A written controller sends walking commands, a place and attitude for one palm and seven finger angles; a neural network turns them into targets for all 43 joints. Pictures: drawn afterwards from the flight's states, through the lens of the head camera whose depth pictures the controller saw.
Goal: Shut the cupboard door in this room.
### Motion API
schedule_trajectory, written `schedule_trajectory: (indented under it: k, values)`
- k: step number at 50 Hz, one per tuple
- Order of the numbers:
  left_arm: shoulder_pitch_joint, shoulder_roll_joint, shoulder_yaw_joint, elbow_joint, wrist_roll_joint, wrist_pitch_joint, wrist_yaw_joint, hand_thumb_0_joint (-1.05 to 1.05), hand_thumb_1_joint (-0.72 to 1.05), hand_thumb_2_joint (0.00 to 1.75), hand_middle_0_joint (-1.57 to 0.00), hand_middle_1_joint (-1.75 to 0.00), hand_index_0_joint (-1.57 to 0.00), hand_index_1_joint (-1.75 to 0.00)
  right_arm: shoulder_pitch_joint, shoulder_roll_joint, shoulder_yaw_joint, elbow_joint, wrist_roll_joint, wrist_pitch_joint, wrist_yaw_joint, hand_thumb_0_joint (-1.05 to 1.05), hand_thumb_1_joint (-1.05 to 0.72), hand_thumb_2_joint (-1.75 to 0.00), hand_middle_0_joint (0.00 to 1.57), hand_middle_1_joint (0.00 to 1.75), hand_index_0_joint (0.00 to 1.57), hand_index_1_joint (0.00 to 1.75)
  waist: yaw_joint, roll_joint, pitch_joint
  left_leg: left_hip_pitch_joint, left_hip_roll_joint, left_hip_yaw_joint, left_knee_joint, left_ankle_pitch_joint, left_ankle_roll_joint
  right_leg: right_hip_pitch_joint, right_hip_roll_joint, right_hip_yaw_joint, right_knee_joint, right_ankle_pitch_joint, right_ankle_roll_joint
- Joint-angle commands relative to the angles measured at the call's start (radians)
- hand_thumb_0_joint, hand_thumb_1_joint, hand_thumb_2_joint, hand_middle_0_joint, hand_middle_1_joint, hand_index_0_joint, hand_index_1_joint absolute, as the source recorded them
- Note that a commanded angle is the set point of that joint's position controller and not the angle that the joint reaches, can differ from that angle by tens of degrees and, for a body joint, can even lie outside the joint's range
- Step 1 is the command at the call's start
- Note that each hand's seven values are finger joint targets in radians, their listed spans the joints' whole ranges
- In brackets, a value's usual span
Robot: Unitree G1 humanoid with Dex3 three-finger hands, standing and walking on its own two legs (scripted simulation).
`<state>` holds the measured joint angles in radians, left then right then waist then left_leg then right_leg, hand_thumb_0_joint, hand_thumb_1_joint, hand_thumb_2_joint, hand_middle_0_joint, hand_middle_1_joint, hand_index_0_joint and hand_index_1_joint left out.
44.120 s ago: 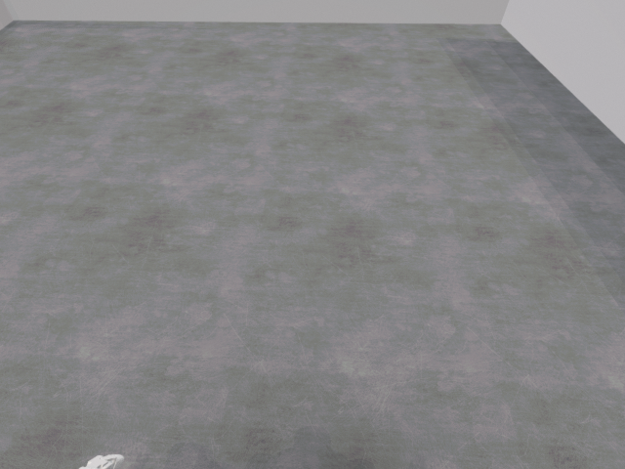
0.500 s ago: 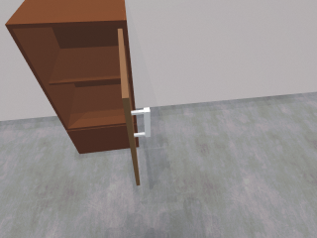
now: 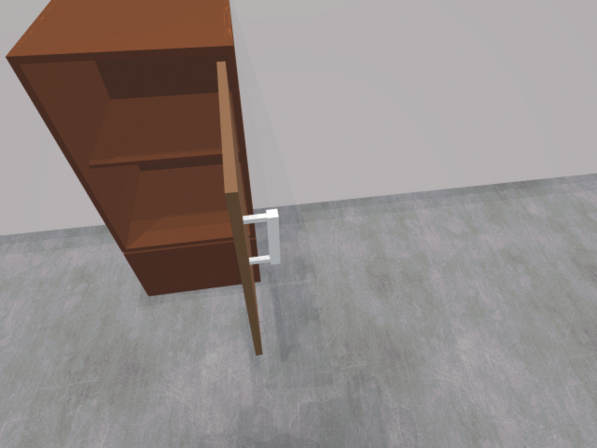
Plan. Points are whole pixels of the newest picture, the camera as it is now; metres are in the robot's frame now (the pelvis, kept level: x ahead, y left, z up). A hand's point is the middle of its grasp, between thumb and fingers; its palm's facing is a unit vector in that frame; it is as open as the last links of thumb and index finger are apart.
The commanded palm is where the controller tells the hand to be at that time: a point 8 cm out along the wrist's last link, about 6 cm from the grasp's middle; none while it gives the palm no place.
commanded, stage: look at it before walking up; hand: left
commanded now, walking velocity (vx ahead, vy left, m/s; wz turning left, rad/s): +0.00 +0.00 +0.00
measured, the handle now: (262, 240) +0.46 +0.10 -0.04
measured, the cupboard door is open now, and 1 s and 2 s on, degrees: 91 91 91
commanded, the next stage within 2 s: walk around to get in front in 0.02 s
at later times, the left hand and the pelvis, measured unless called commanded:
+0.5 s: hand out of the picture +0.07 +0.19 -0.18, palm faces -0.13 -0.95 -0.27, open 7.3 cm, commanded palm none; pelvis -0.01 -0.02 -0.02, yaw -10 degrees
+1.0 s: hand out of the picture +0.10 +0.17 -0.17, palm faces -0.30 -0.92 -0.25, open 7.3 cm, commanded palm none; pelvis +0.00 -0.01 -0.01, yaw -23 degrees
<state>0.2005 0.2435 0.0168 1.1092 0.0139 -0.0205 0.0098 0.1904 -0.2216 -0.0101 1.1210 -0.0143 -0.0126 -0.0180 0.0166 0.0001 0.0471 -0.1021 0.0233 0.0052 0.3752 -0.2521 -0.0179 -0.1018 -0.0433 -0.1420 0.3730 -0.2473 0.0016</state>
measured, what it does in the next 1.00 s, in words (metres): lifts its left foot, turning right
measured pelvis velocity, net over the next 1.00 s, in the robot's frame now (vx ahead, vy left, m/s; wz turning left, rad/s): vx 0.00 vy -0.01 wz -0.40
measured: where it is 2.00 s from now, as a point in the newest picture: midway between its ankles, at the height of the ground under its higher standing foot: outside the picture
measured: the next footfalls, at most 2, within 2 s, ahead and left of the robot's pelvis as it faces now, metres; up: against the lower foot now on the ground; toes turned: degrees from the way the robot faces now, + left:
left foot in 1.08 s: +0.08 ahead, +0.10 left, +0.00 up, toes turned -26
right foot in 1.58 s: -0.02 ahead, -0.12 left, +0.00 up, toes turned -53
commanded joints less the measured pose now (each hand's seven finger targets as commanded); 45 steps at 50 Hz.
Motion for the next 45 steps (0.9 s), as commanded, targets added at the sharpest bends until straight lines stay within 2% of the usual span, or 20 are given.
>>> schedule_trajectory:
  k: [1,8,10,13,16,17,19,20,21,23,24,25,26,27,28,29,30,33,37,45]
  values:
    - [-0.001,0.172,0.032,-0.051,-0.006,-0.016,0.011,0.00,0.90,0.90,-0.20,-0.30,-0.20,-0.30,-0.006,-0.177,-0.029,-0.048,0.005,-0.023,-0.010,0.00,-0.90,-0.90,0.20,0.30,0.20,0.30,-0.001,-0.002,-0.027,-0.032,0.095,-0.065,-0.056,0.263,0.029,0.038,-0.116,0.100,-0.058,0.248,-0.018]
    - [-0.042,0.208,0.037,-0.067,-0.006,-0.010,0.005,0.00,0.90,0.90,-0.20,-0.30,-0.20,-0.30,-0.037,-0.217,-0.033,-0.061,0.002,-0.023,-0.011,0.00,-0.90,-0.90,0.20,0.30,0.20,0.30,-0.005,0.013,-0.035,0.005,0.107,-0.048,-0.055,0.286,0.024,0.018,-0.110,0.122,-0.056,0.286,-0.021]
    - [-0.021,0.141,0.029,-0.066,-0.007,0.011,0.009,0.00,0.90,0.90,-0.20,-0.30,-0.20,-0.30,0.008,-0.141,-0.023,-0.057,-0.002,-0.011,-0.016,0.00,-0.90,-0.90,0.20,0.30,0.20,0.30,-0.012,0.019,-0.047,0.012,0.114,-0.014,-0.014,0.323,0.012,-0.002,-0.107,0.128,-0.010,0.348,-0.015]
    - [-0.016,0.143,0.039,-0.090,-0.005,0.032,0.007,0.00,0.90,0.90,-0.20,-0.30,-0.20,-0.30,0.030,-0.150,-0.034,-0.079,-0.002,0.005,-0.024,0.00,-0.90,-0.90,0.20,0.30,0.20,0.30,-0.020,0.025,-0.057,0.019,0.139,0.010,0.032,0.351,0.009,-0.056,-0.089,0.138,0.079,0.383,-0.013]
    - [-0.022,0.138,0.050,-0.132,0.000,0.049,-0.003,0.00,0.90,0.90,-0.20,-0.30,-0.20,-0.30,0.017,-0.180,-0.053,-0.121,-0.006,0.014,-0.028,0.00,-0.90,-0.90,0.20,0.30,0.20,0.30,-0.019,0.071,-0.029,0.007,0.198,-0.027,0.023,0.282,0.047,-0.169,-0.042,0.133,0.187,0.254,-0.002]
    - [-0.024,0.131,0.053,-0.147,0.002,0.053,-0.007,0.00,0.90,0.90,-0.20,-0.30,-0.20,-0.30,0.016,-0.190,-0.061,-0.132,-0.007,0.015,-0.029,0.00,-0.90,-0.90,0.20,0.30,0.20,0.30,-0.020,0.108,-0.026,0.014,0.229,-0.051,0.014,0.292,0.071,-0.216,-0.024,0.125,0.248,0.169,0.003]
    - [-0.038,0.109,0.055,-0.177,0.005,0.063,-0.015,0.00,0.90,0.90,-0.20,-0.30,-0.20,-0.30,0.020,-0.207,-0.074,-0.152,-0.008,0.010,-0.028,0.00,-0.90,-0.90,0.20,0.30,0.20,0.30,-0.025,0.188,-0.016,0.030,0.328,-0.113,-0.024,0.381,0.156,-0.316,0.010,0.104,0.442,-0.199,0.014]
    - [-0.046,0.101,0.059,-0.195,0.006,0.067,-0.019,0.00,0.90,0.90,-0.20,-0.30,-0.20,-0.30,0.012,-0.212,-0.080,-0.161,-0.010,0.010,-0.026,0.00,-0.90,-0.90,0.20,0.30,0.20,0.30,-0.027,0.203,-0.011,0.014,0.358,-0.117,-0.027,0.401,0.188,-0.337,0.001,0.110,0.504,-0.284,0.017]
    - [-0.049,0.091,0.064,-0.208,0.008,0.066,-0.022,0.00,0.90,0.90,-0.20,-0.30,-0.20,-0.30,-0.005,-0.206,-0.084,-0.172,-0.013,0.009,-0.024,0.00,-0.90,-0.90,0.20,0.30,0.20,0.30,-0.019,0.187,-0.005,-0.015,0.359,-0.092,-0.005,0.421,0.190,-0.318,-0.009,0.111,0.496,-0.293,0.014]
    - [0.036,0.082,0.070,-0.196,0.007,0.059,-0.029,0.00,0.90,0.90,-0.20,-0.30,-0.20,-0.30,-0.072,-0.206,-0.091,-0.195,-0.015,0.013,-0.019,0.00,-0.90,-0.90,0.20,0.30,0.20,0.30,0.030,0.176,-0.030,-0.077,0.310,0.007,0.096,0.385,0.129,-0.195,-0.008,0.080,0.353,-0.175,0.012]
    - [0.106,0.099,0.077,-0.179,0.008,0.052,-0.030,0.00,0.90,0.90,-0.20,-0.30,-0.20,-0.30,-0.094,-0.207,-0.092,-0.208,-0.010,0.018,-0.017,0.00,-0.90,-0.90,0.20,0.30,0.20,0.30,0.064,0.094,-0.063,-0.120,0.264,0.058,0.227,0.319,0.081,-0.099,-0.003,0.073,0.205,-0.025,0.009]
    - [0.165,0.182,0.092,-0.165,0.017,0.036,-0.023,0.00,0.90,0.90,-0.20,-0.30,-0.20,-0.30,-0.082,-0.159,-0.087,-0.222,0.000,0.024,-0.013,0.00,-0.90,-0.90,0.20,0.30,0.20,0.30,0.084,-0.155,-0.075,-0.261,0.154,0.141,0.482,0.069,0.002,0.014,-0.137,0.265,0.010,0.225,-0.025]
    - [0.181,0.264,0.104,-0.168,0.011,0.029,-0.009,0.00,0.90,0.90,-0.20,-0.30,-0.20,-0.30,-0.098,-0.093,-0.071,-0.271,0.006,0.028,-0.007,0.00,-0.90,-0.90,0.20,0.30,0.20,0.30,0.079,-0.374,-0.058,-0.460,0.021,0.108,0.698,-0.376,-0.042,0.035,-0.354,0.596,-0.055,0.519,-0.147]
    - [0.176,0.242,0.103,-0.180,0.000,0.031,0.001,0.00,0.90,0.90,-0.20,-0.30,-0.20,-0.30,-0.110,-0.120,-0.074,-0.263,0.008,0.042,-0.012,0.00,-0.90,-0.90,0.20,0.30,0.20,0.30,0.085,-0.256,-0.070,-0.429,0.040,-0.030,0.783,-0.370,-0.029,-0.043,-0.349,0.614,-0.091,0.362,-0.205]
    - [0.103,0.225,0.105,-0.196,0.003,0.036,0.004,0.00,0.90,0.90,-0.20,-0.30,-0.20,-0.30,-0.119,-0.115,-0.079,-0.256,0.005,0.042,-0.011,0.00,-0.90,-0.90,0.20,0.30,0.20,0.30,0.054,-0.209,-0.021,-0.475,0.052,-0.050,0.835,-0.303,-0.027,-0.071,-0.314,0.602,-0.090,0.225,-0.215]
    - [0.044,0.188,0.101,-0.213,0.001,0.040,0.008,0.00,0.90,0.90,-0.20,-0.30,-0.20,-0.30,-0.106,-0.125,-0.080,-0.240,-0.001,0.042,-0.009,0.00,-0.90,-0.90,0.20,0.30,0.20,0.30,0.028,-0.132,-0.007,-0.475,0.079,-0.055,0.831,-0.219,-0.031,-0.077,-0.276,0.534,-0.070,0.208,-0.195]
    - [0.030,0.173,0.095,-0.223,0.002,0.036,0.007,0.00,0.90,0.90,-0.20,-0.30,-0.20,-0.30,-0.097,-0.115,-0.076,-0.232,-0.004,0.040,-0.005,0.00,-0.90,-0.90,0.20,0.30,0.20,0.30,0.019,-0.107,-0.022,-0.457,0.078,-0.043,0.816,-0.175,-0.040,-0.084,-0.240,0.488,-0.054,0.233,-0.177]
    - [0.064,0.171,0.094,-0.221,0.002,0.024,0.002,0.00,0.90,0.90,-0.20,-0.30,-0.20,-0.30,-0.073,-0.103,-0.073,-0.222,-0.004,0.042,-0.002,0.00,-0.90,-0.90,0.20,0.30,0.20,0.30,0.016,-0.095,-0.084,-0.453,0.058,-0.036,0.777,-0.120,-0.055,-0.021,-0.193,0.438,-0.028,0.320,-0.149]
    - [0.117,0.172,0.098,-0.212,0.001,0.021,0.000,0.00,0.90,0.90,-0.20,-0.30,-0.20,-0.30,-0.097,-0.105,-0.069,-0.239,-0.003,0.042,-0.006,0.00,-0.90,-0.90,0.20,0.30,0.20,0.30,0.033,-0.100,-0.113,-0.488,0.045,-0.048,0.743,-0.104,-0.064,0.040,-0.172,0.462,-0.014,0.376,-0.131]
    - [0.129,0.190,0.105,-0.228,0.011,0.031,-0.001,0.00,0.90,0.90,-0.20,-0.30,-0.20,-0.30,-0.168,-0.098,-0.061,-0.295,0.003,0.030,-0.008,0.00,-0.90,-0.90,0.20,0.30,0.20,0.30,0.050,-0.118,-0.090,-0.414,0.016,-0.038,0.540,-0.175,-0.058,-0.013,-0.161,0.561,-0.004,0.367,-0.188]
